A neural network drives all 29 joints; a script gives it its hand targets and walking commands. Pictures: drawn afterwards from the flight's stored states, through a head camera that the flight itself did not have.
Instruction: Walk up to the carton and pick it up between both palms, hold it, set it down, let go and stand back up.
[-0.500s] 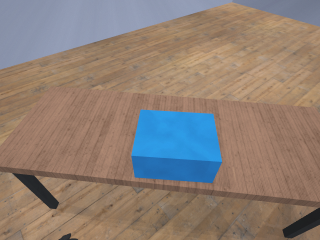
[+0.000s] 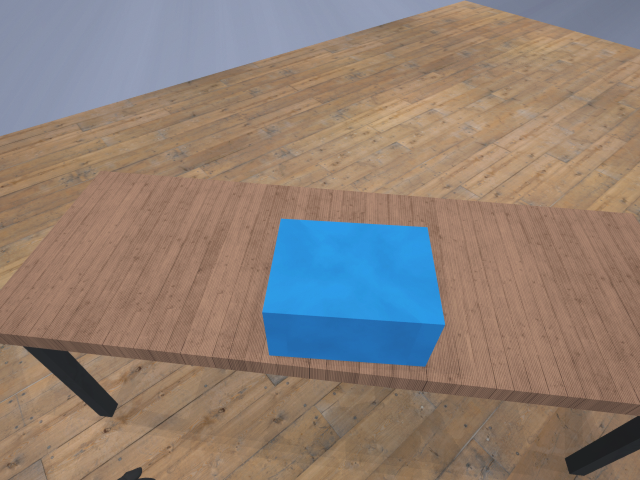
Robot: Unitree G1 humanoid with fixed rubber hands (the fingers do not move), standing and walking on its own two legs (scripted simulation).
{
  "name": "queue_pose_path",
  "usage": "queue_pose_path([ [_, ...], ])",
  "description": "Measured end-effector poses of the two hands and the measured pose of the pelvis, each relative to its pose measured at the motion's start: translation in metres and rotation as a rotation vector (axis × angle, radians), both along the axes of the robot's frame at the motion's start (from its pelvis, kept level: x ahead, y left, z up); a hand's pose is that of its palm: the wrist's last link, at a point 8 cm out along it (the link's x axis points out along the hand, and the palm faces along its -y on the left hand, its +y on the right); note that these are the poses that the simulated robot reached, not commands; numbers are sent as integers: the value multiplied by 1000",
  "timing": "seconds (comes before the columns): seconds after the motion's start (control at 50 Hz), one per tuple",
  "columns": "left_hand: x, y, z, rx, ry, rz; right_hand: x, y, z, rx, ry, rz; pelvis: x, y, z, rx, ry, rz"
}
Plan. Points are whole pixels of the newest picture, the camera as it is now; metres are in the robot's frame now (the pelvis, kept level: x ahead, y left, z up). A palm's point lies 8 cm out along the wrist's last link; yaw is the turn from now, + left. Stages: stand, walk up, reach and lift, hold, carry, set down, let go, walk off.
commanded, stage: stand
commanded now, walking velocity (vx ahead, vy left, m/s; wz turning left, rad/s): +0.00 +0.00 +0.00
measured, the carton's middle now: (350, 289) +0.50 -0.03 -0.14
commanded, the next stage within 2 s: none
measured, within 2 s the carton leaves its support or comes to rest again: neither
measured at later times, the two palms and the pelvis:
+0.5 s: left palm out of the picture +0.10 +0.27 -0.10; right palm out of the picture +0.08 -0.27 -0.11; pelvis +0.00 +0.00 +0.00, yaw +0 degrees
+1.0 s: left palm out of the picture +0.09 +0.27 -0.11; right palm out of the picture +0.08 -0.27 -0.11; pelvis +0.00 +0.00 +0.00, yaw +0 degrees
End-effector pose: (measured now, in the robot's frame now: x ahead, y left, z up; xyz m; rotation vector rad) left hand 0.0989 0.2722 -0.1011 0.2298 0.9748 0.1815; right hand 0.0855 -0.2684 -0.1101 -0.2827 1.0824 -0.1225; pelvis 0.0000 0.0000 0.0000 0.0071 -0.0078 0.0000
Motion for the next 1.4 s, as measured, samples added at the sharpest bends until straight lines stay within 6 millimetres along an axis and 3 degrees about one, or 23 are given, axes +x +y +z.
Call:
queue_pose_path([
  [1.4,-9,2,-7,-2,49,15,-8,-2,-4,-1,36,-11,0,0,0,0,0,0],
])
